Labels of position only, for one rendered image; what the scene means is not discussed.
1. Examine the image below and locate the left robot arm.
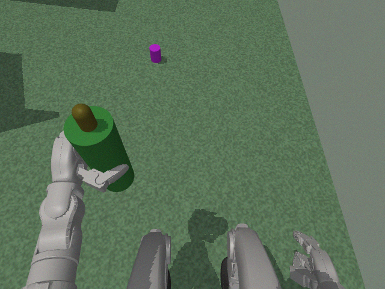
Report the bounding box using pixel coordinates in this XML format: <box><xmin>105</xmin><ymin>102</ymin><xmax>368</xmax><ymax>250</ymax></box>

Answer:
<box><xmin>21</xmin><ymin>181</ymin><xmax>85</xmax><ymax>289</ymax></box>

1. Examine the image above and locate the left robot hand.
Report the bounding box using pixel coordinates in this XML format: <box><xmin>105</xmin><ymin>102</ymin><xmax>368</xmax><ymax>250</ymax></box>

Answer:
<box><xmin>51</xmin><ymin>131</ymin><xmax>129</xmax><ymax>193</ymax></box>

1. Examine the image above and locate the right robot hand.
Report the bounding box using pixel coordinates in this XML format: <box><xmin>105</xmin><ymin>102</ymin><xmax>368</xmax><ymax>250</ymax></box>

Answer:
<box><xmin>289</xmin><ymin>231</ymin><xmax>340</xmax><ymax>289</ymax></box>

